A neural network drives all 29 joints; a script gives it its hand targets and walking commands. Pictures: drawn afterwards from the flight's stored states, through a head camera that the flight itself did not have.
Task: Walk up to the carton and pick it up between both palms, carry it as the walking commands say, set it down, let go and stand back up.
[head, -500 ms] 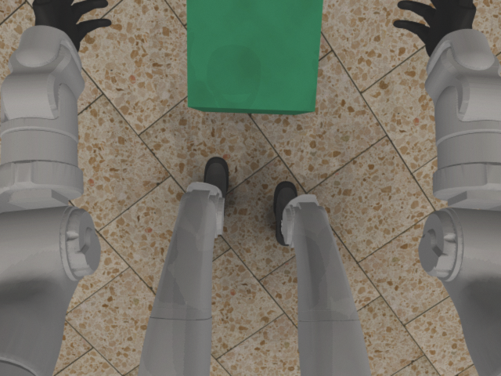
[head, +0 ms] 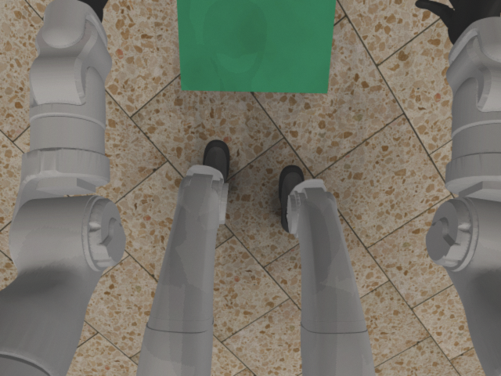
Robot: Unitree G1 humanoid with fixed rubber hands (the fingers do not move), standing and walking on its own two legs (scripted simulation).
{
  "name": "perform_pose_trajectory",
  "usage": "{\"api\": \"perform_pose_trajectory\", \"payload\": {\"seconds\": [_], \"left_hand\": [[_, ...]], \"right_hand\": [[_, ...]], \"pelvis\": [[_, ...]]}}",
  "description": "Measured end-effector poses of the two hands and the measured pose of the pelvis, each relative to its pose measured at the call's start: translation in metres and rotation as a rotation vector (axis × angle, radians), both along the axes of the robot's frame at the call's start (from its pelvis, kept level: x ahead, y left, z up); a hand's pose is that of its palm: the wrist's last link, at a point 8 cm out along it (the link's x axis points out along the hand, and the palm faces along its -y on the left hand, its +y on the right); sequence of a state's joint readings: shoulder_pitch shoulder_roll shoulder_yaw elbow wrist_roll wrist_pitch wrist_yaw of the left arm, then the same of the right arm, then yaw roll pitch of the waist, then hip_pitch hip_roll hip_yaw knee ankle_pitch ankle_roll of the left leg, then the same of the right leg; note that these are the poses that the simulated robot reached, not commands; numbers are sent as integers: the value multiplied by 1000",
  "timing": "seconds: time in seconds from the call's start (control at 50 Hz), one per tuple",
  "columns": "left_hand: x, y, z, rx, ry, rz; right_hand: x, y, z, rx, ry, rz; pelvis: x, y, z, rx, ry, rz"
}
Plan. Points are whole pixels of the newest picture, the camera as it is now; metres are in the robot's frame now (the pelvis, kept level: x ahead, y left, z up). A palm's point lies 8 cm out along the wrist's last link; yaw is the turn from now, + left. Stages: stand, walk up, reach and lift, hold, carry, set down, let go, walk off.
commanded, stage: reach and lift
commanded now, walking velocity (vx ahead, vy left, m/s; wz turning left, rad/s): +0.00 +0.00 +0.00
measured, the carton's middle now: (254, 34) +0.53 +0.03 -0.50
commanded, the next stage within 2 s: none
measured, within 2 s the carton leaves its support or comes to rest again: neither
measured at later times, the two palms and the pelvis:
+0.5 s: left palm (129, 25) +0.50 +0.24 -0.34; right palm (389, 34) +0.52 -0.19 -0.34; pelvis -0.03 -0.01 -0.17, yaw -1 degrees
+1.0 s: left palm (133, 45) +0.48 +0.27 -0.45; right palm (358, 45) +0.52 -0.18 -0.46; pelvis -0.02 +0.00 -0.27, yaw -2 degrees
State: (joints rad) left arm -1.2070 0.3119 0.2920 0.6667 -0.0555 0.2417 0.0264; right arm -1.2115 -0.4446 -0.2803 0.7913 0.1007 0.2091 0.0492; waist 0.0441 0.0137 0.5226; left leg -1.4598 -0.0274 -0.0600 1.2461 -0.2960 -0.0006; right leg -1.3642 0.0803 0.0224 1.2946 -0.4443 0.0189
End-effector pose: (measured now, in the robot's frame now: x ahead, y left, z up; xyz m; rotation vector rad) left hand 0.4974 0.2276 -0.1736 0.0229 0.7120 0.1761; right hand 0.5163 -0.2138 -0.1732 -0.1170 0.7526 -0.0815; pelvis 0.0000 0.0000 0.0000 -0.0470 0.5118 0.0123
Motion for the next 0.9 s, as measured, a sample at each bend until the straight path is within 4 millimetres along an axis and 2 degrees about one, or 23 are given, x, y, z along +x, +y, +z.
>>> {"api": "perform_pose_trajectory", "payload": {"seconds": [0.04,0.08,0.22,0.3,0.4,0.46,0.52,0.58,0.64,0.7,0.78,0.9], "left_hand": [[-5,1,-18,7,8,17],[-5,5,-30,24,-9,42],[8,25,-54,71,-46,75],[12,28,-77,27,-37,72],[4,21,-127,-3,20,40],[1,14,-155,8,22,12],[3,8,-175,-5,4,10],[12,6,-184,7,-27,9],[21,12,-189,18,-45,30],[26,20,-199,30,-41,47],[18,24,-227,22,-10,54],[-10,16,-278,14,71,20]], "right_hand": [[-5,0,-16,12,-8,-14],[-1,4,-26,32,-52,-18],[35,12,-44,36,-159,-8],[33,15,-70,4,-104,4],[10,17,-128,3,19,-14],[3,19,-157,18,10,-32],[9,22,-171,21,-52,-33],[20,21,-177,18,-103,-34],[29,17,-185,9,-107,-37],[27,14,-202,5,-70,-32],[14,17,-231,7,-18,-12],[-1,27,-273,28,-6,1]], "pelvis": [[-6,-3,-15,5,7,-7],[-13,-7,-32,14,13,-16],[-36,-17,-98,46,10,-14],[-41,-19,-125,49,7,-10],[-39,-16,-149,28,18,-9],[-36,-11,-163,9,36,-13],[-33,-5,-179,1,49,-17],[-30,0,-195,1,51,-22],[-26,5,-209,6,47,-27],[-22,8,-219,11,45,-31],[-17,10,-229,12,48,-40],[-14,8,-249,12,60,-44]]}}
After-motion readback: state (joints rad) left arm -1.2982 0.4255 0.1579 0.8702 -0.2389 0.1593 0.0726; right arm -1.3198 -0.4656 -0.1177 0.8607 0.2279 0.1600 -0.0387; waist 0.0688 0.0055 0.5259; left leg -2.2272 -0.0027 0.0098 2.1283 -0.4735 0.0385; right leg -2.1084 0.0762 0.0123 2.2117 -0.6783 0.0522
